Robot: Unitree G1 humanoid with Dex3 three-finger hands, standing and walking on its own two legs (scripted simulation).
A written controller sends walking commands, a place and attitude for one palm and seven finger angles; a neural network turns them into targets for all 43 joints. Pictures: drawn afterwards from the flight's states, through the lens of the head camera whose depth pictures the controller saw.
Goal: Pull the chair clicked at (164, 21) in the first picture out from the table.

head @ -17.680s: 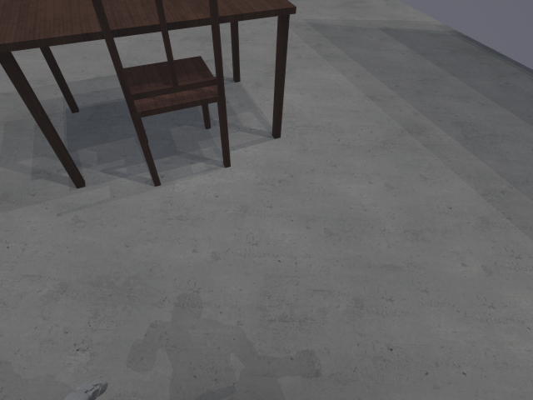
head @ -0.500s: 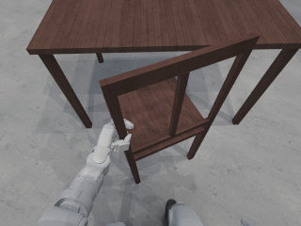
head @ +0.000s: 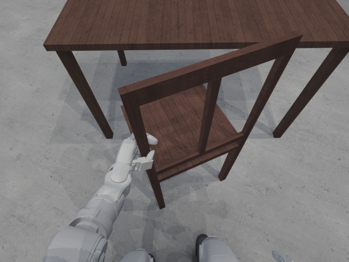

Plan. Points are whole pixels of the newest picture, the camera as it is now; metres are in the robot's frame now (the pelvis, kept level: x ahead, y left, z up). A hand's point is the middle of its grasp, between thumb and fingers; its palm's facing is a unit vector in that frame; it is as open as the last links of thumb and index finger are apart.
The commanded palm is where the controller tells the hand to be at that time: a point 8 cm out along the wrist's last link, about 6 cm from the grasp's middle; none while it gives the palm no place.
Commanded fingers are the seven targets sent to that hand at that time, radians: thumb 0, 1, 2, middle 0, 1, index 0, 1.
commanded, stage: step backward, pulling the chair out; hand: left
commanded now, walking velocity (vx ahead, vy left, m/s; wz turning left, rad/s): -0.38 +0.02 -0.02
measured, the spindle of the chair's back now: (206, 122) +0.47 -0.09 -0.05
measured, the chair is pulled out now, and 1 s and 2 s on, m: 0.25 0.29 0.39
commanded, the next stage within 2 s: none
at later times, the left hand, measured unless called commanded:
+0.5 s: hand (146, 166) +0.34 +0.07 -0.05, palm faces -0.19 -0.96 -0.21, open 5.7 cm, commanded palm +0.34 +0.12 -0.05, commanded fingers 0.00 0.90 0.90 -0.50 -1.45 -0.50 -1.45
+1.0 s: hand (144, 172) +0.33 +0.08 -0.05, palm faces -0.20 -0.96 -0.20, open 5.7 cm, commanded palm +0.33 +0.13 -0.04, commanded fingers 0.00 0.90 0.90 -0.50 -1.45 -0.50 -1.45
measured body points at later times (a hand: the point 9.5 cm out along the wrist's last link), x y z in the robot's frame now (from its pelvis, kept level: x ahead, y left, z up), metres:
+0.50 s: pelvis -0.01 +0.00 +0.00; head +0.05 -0.01 +0.44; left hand +0.35 +0.13 -0.03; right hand +0.06 -0.26 -0.13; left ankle +0.01 +0.15 -0.72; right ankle +0.11 -0.12 -0.72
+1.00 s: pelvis -0.03 +0.01 +0.00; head +0.05 +0.00 +0.44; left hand +0.33 +0.13 -0.03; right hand +0.04 -0.25 -0.13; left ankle -0.07 +0.15 -0.72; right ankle +0.06 -0.12 -0.72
